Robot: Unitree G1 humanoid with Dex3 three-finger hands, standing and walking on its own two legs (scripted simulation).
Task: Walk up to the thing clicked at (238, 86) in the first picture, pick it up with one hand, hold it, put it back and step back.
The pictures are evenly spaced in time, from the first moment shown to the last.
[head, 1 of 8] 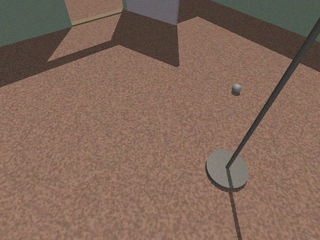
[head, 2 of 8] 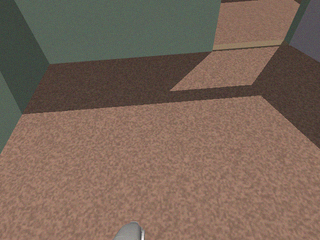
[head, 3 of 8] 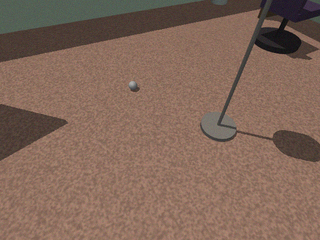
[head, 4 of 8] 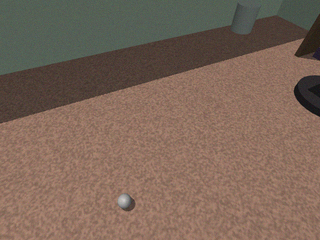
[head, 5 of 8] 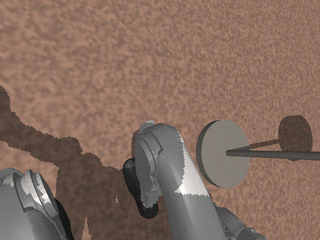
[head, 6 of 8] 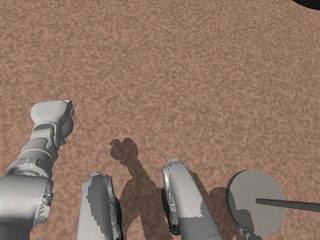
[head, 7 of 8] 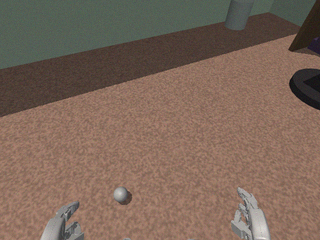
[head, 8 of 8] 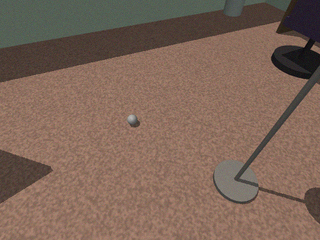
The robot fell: no
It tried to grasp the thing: yes
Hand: left
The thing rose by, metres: 0.67
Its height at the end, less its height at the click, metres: +0.00
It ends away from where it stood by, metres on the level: 0.01
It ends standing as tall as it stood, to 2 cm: yes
